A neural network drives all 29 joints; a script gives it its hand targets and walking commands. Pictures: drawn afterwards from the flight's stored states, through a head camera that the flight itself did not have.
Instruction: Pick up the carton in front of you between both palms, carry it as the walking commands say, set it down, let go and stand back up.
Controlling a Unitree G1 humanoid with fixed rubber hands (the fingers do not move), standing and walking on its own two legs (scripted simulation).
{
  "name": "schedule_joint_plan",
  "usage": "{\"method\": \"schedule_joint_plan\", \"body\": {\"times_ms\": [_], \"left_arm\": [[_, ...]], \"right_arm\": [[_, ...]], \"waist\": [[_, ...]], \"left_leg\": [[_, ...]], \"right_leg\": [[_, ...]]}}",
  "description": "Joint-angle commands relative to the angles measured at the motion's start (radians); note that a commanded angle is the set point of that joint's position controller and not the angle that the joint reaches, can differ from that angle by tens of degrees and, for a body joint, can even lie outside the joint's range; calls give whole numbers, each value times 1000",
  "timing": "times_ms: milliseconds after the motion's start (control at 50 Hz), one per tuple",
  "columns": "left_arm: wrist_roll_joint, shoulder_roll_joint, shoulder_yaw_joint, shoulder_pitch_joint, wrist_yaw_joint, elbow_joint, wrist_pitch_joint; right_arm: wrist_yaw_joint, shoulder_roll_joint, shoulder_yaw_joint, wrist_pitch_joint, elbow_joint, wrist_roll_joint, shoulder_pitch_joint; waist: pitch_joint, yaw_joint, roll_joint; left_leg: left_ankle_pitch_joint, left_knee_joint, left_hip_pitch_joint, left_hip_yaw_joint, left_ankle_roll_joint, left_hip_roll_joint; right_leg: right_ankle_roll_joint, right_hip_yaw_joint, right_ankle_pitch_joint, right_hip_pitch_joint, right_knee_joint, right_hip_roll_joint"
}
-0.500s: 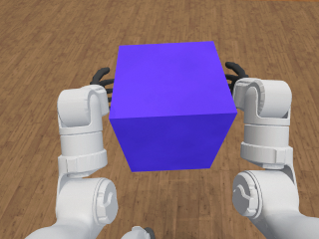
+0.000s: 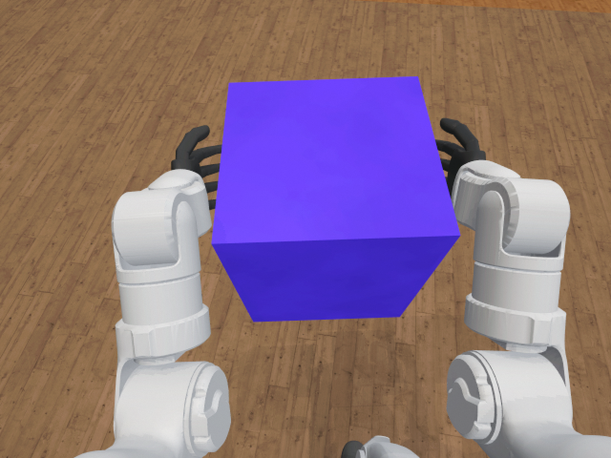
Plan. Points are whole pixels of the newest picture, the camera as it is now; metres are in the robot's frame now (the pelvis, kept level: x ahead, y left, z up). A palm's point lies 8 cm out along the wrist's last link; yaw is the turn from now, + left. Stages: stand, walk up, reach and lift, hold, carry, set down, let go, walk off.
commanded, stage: carry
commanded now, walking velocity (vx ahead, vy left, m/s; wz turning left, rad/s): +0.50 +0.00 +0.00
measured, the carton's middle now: (325, 214) +0.40 +0.01 +0.09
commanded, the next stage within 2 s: none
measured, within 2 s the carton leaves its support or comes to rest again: neither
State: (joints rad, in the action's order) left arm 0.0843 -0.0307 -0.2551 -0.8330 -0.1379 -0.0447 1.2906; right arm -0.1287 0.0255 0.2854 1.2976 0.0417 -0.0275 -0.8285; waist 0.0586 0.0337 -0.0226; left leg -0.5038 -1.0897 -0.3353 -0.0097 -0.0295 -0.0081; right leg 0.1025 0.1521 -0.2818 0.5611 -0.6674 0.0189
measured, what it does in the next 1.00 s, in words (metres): climbs: left foot, then right foot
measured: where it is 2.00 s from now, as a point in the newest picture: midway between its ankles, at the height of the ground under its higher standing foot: (311, 169)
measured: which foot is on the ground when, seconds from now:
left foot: up 0.00-0.34, down 0.36-0.82, up 0.84-1.00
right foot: down 0.00-0.38, up 0.40-0.78, down 0.80-1.00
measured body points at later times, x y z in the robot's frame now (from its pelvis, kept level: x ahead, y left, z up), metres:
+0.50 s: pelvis +0.31 +0.04 +0.03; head +0.35 +0.05 +0.48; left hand +0.71 +0.17 +0.17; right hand +0.69 -0.14 +0.17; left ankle +0.36 +0.11 -0.69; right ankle +0.21 -0.08 -0.58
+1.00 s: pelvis +0.60 +0.00 +0.07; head +0.65 -0.01 +0.51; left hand +0.98 +0.17 +0.20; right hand +1.01 -0.13 +0.21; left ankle +0.58 +0.12 -0.57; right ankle +0.62 -0.08 -0.67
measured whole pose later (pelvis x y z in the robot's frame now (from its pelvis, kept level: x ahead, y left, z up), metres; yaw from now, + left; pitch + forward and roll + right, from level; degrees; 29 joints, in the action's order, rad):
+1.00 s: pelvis +0.60 +0.00 +0.07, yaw +0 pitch +5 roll +0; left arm 0.05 0.00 -0.25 -0.82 -0.14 0.09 1.31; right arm -0.13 0.01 0.29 1.34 -0.10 -0.07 -0.86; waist 0.02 0.07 -0.01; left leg -0.39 -1.26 -0.67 -0.02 -0.04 -0.02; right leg 0.08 0.13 -0.32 0.39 -0.54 0.00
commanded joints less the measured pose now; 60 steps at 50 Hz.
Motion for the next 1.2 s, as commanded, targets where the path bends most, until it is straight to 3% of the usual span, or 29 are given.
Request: {"method": "schedule_joint_plan", "body": {"times_ms": [0, 40, 100, 160, 240, 280, 300, 320, 340, 360, 380, 400, 420, 440, 480, 600, 700, 740, 760, 780, 800, 820, 840, 880, 920, 1040, 1140, 1160, 1180], "left_arm": [[-475, -980, 672, -719, 243, -33, 18], [-522, -1035, 683, -812, 250, -88, 15], [-549, -1043, 677, -849, 247, -117, 19], [-538, -1021, 653, -819, 250, -61, 31], [-499, -1012, 616, -763, 267, 71, 32], [-483, -1016, 599, -766, 269, 110, 25], [-477, -1017, 591, -765, 267, 128, 23], [-469, -1020, 583, -759, 264, 146, 21], [-456, -1017, 573, -752, 260, 162, 18], [-448, -1033, 555, -748, 257, 175, 18], [-444, -1022, 554, -787, 253, 168, 16], [-439, -1041, 559, -808, 244, 155, 10], [-429, -1037, 547, -800, 233, 128, 6], [-418, -1040, 542, -791, 221, 110, 4], [-396, -1029, 533, -755, 197, 75, 1], [-355, -962, 576, -691, 160, 4, 1], [-361, -924, 600, -672, 172, 48, 25], [-376, -929, 596, -680, 187, 88, 32], [-382, -937, 588, -675, 195, 119, 33], [-392, -942, 579, -665, 205, 145, 33], [-391, -934, 570, -673, 212, 158, 28], [-403, -961, 560, -677, 219, 180, 21], [-424, -985, 565, -717, 227, 142, 19], [-492, -1065, 602, -823, 241, 54, 7], [-534, -1099, 623, -886, 242, -12, 2], [-531, -1044, 626, -839, 238, -45, 14], [-480, -986, 602, -765, 242, 58, 31], [-470, -983, 594, -755, 242, 84, 32], [-463, -983, 586, -750, 242, 113, 33]], "right_arm": [[228, -982, -658, 20, 14, 361, -721], [212, -996, -625, 19, 9, 335, -725], [187, -976, -600, 18, 0, 297, -698], [172, -949, -582, 26, -54, 258, -656], [183, -970, -573, 29, -150, 251, -642], [194, -995, -575, 24, -171, 274, -674], [201, -1010, -575, 22, -183, 288, -690], [207, -1020, -570, 19, -206, 301, -679], [214, -1030, -564, 16, -221, 317, -671], [219, -1023, -559, 7, -236, 319, -678], [223, -1063, -562, -1, -235, 337, -698], [229, -1082, -572, -5, -178, 369, -740], [235, -1124, -599, -8, -122, 409, -794], [238, -1146, -617, -13, -62, 443, -846], [236, -1166, -642, -16, 20, 484, -894], [231, -1088, -656, -1, 84, 475, -824], [236, -1020, -646, 22, -8, 431, -743], [240, -1011, -634, 27, -61, 412, -727], [241, -1012, -626, 29, -90, 406, -719], [242, -1010, -617, 28, -113, 397, -722], [243, -1031, -609, 29, -132, 395, -735], [243, -1026, -593, 30, -141, 382, -755], [240, -1061, -594, 24, -141, 379, -783], [226, -1071, -579, 17, -111, 362, -789], [205, -1069, -567, 12, -89, 345, -771], [171, -1013, -583, 17, -61, 308, -716], [187, -997, -583, 34, -139, 313, -686], [193, -1002, -580, 35, -158, 319, -691], [201, -1012, -574, 35, -187, 323, -689]], "waist": [[-626, 60, 121], [-602, 43, 74], [-595, 39, 105], [-546, 43, 120], [-469, 38, 170], [-451, 14, 198], [-470, -20, 194], [-528, -66, 156], [-609, -107, 83], [-693, -105, -192], [-671, -133, -269], [-626, -104, -194], [-594, -110, -80], [-575, -101, -23], [-588, -80, -46], [-567, -107, -81], [-501, -104, -126], [-506, -66, -147], [-555, -22, -126], [-631, 28, -76], [-754, 40, 173], [-721, 67, 330], [-660, 53, 258], [-589, 44, 80], [-588, 18, 89], [-546, 30, 131], [-486, 27, 181], [-487, 9, 190], [-516, -36, 166]], "left_leg": [[54, -331, -489, 47, -24, 9], [106, -230, -470, 45, -22, -21], [108, -127, -468, 10, -12, -21], [144, 50, -497, -29, 4, -34], [283, 348, -320, -123, 1, 7], [296, 446, -197, -183, -21, 44], [316, 505, -78, -215, -37, 75], [333, 565, 129, -239, -55, 95], [261, 564, 391, -82, -71, -12], [203, 667, 596, 475, -200, -329], [357, 745, 640, 678, -275, -356], [437, 682, 616, 569, -270, -344], [540, 648, 559, 468, -244, -312], [568, 648, 511, 385, -209, -290], [515, 675, 474, 296, -174, -262], [600, 702, 522, 172, -205, -250], [795, 671, 466, 25, -151, -193], [1029, 557, 424, -44, -109, -178], [1083, 415, 358, -108, -70, -155], [882, 259, 187, -108, -28, -140], [456, -23, -115, -81, 22, -39], [0, -223, -360, -26, 29, 102], [-1, -353, -464, 45, -3, 32], [69, -322, -499, 48, -19, -22], [115, -225, -460, 41, -20, -41], [177, 81, -475, -29, 14, -59], [275, 412, -264, -149, -8, 12], [274, 469, -184, -183, -19, 41], [314, 560, -25, -230, -34, 79]], "right_leg": [[168, -546, 501, -896, 188, -321], [125, -458, 465, -818, 212, -295], [130, -397, 432, -798, 247, -288], [138, -326, 437, -775, 275, -277], [87, -171, 562, -659, 279, -215], [53, -119, 678, -614, 233, -207], [26, -75, 776, -579, 142, -198], [-12, -21, 771, -504, -2, -172], [-47, -25, 493, -334, -178, -151], [-90, -50, 74, -55, -470, -23], [-86, -134, -220, 130, -659, 63], [-55, -187, -216, 209, -770, -1], [-48, -182, -183, 236, -779, -28], [-48, -186, -138, 242, -729, -56], [-49, -176, -95, 210, -641, -70], [-71, -105, -57, 293, -397, -80], [-56, -4, 48, 121, -75, -24], [-32, 63, 41, -57, 48, 43], [-14, 96, 109, -264, 143, 70], [7, -7, 96, -543, 146, -10], [129, -517, 47, -825, 172, -323], [221, -798, 204, -901, 300, -375], [220, -704, 260, -901, 249, -369], [159, -533, 346, -767, 216, -321], [116, -441, 257, -700, 246, -287], [138, -296, 307, -680, 291, -268], [69, -151, 498, -618, 249, -218], [49, -124, 584, -599, 200, -212], [15, -64, 685, -553, 78, -191]]}}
